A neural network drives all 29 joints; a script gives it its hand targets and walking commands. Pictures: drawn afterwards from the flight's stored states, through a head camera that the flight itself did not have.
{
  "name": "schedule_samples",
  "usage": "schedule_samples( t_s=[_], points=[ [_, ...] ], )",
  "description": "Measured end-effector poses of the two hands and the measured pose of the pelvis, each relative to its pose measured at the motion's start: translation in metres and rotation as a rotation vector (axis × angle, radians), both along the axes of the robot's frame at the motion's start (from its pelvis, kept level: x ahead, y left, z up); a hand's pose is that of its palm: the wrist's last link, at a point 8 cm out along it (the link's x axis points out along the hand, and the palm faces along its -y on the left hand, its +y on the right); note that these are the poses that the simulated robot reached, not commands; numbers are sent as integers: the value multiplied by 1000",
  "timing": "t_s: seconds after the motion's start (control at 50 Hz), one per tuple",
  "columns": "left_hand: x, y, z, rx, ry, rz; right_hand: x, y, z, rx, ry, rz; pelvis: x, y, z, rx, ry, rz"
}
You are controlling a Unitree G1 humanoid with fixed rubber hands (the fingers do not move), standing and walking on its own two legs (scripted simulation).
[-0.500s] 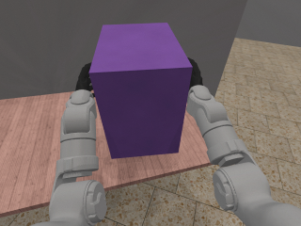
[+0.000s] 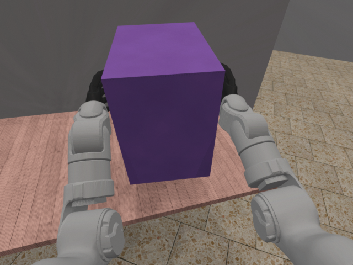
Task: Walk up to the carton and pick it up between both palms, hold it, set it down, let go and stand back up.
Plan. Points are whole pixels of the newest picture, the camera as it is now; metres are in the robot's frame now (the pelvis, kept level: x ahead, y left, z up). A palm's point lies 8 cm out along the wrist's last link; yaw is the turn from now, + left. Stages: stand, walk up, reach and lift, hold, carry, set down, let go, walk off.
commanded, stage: hold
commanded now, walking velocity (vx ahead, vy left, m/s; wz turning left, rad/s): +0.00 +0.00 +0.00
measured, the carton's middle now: (163, 100) +0.42 -0.01 +0.21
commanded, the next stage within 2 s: none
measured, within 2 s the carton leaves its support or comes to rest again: neither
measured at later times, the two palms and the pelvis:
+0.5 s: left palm (91, 99) +0.36 +0.14 +0.26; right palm (230, 89) +0.36 -0.14 +0.27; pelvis -0.01 -0.01 +0.00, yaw +0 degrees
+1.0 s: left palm (91, 100) +0.37 +0.14 +0.25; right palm (227, 87) +0.37 -0.14 +0.27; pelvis +0.00 -0.01 +0.00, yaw +1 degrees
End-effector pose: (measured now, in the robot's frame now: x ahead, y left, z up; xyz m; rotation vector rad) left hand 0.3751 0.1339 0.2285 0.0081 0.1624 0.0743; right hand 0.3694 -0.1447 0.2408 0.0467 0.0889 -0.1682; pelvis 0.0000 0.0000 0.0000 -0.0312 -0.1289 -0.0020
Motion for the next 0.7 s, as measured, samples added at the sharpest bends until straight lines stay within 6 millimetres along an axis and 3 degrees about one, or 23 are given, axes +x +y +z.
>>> schedule_samples(
  t_s=[0.34, 0.7],
  points=[
    [-18, 2, 18, -14, 2, 31, -10, 2, 18, -3, 1, 28, -7, -5, 0, 4, -18, 0],
    [-13, 3, 28, -18, 26, 30, -4, 3, 30, -10, 32, 29, -7, -9, 0, 8, 4, 5]
  ],
)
